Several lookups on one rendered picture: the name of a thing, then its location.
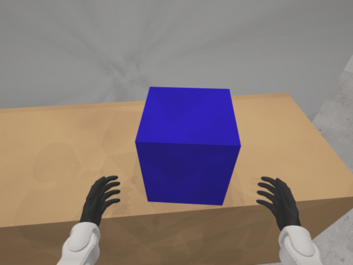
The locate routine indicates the right robot hand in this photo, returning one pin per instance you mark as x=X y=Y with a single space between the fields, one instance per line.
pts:
x=284 y=205

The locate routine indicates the pedestal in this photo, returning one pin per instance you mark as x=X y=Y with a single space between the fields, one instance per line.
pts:
x=51 y=156

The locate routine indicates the robot right forearm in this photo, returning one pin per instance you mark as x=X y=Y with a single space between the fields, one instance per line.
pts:
x=297 y=247

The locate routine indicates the left robot hand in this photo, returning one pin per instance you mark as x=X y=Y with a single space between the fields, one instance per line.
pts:
x=96 y=203

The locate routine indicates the carton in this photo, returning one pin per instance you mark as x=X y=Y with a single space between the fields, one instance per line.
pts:
x=187 y=145

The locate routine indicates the robot left forearm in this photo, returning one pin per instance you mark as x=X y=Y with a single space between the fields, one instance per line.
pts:
x=81 y=248

